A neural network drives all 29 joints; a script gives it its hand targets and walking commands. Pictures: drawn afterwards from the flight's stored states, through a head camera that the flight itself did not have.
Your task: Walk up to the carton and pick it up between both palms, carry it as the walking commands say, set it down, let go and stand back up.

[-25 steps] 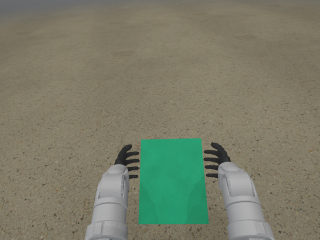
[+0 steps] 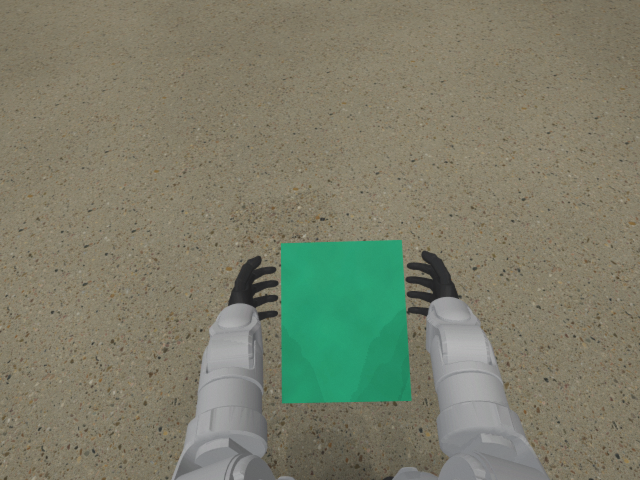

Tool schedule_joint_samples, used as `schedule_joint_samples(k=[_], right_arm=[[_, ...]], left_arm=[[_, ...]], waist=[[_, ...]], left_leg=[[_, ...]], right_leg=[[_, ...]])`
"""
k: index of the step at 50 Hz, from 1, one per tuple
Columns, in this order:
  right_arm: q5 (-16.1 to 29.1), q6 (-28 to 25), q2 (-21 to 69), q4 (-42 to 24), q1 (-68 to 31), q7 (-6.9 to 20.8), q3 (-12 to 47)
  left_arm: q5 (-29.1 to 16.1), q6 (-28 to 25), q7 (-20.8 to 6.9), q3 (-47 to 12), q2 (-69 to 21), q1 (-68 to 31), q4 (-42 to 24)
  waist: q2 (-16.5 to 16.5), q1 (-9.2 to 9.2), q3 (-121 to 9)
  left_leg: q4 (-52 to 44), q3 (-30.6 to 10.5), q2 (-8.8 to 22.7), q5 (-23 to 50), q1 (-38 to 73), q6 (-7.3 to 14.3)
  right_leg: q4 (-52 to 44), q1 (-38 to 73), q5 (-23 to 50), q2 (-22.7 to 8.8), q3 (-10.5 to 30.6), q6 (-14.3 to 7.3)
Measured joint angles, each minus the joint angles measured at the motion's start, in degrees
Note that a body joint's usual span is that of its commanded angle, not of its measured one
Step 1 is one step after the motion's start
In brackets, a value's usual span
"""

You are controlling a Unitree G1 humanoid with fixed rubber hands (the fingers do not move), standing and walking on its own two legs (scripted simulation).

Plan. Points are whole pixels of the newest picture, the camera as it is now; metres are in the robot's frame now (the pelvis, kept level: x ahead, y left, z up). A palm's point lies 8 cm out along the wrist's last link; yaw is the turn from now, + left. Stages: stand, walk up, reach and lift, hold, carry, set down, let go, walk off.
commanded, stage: set down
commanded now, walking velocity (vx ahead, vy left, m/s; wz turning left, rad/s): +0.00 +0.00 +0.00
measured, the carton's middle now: (342, 317) +0.38 +0.00 -0.11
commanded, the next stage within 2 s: none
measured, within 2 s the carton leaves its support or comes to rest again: neither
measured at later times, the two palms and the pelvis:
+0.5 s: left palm (262, 322) +0.37 +0.13 -0.11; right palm (426, 324) +0.36 -0.13 -0.11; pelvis -0.01 +0.02 -0.06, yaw -1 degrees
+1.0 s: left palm (274, 327) +0.40 +0.13 -0.19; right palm (417, 328) +0.39 -0.13 -0.20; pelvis -0.02 +0.01 -0.13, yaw +0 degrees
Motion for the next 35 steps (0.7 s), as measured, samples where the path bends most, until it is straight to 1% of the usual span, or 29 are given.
schedule_joint_samples(k=[9,16,26,35], right_arm=[[0.49,-6.16,0.24,-1.54,-0.73,0.24,-0.51],[1.74,-9.38,0.48,-3.4,-1.51,0.81,-1.42],[3.32,-10.05,0.36,-5.4,-3.52,1.22,-2.3],[3.82,-9.58,-0.38,-4.77,-5.75,1.07,-2.58]], left_arm=[[-1.24,-5.9,1.07,-0.39,-0.3,-0.85,-1.1],[-2.96,-8.73,2.39,-1.04,-0.68,-1.94,-2.42],[-4.91,-9.02,4.13,-1.36,-1.41,-4.12,-4.58],[-5.66,-8.79,4.66,-0.61,-1.73,-5.67,-5.12]], waist=[[-0.2,-0.42,-1.16],[-0.18,-0.72,-3.97],[-0.2,-0.99,-8.64],[-0.28,-0.9,-12.54]], left_leg=[[5.0,0.23,-0.49,-0.52,-13.06,-0.31],[10.61,0.65,-0.79,-1.72,-24.98,-0.15],[19.44,1.38,-1.26,-4.46,-39.44,0.1],[26.02,1.83,-1.47,-6.82,-48.99,0.08]], right_leg=[[4.51,-12.9,-0.27,-0.34,0.4,0.45],[9.54,-24.68,-1.05,-0.49,0.92,0.93],[18.43,-39.39,-3.61,-0.71,1.79,1.5],[25.42,-49.33,-5.98,-0.69,2.36,1.66]])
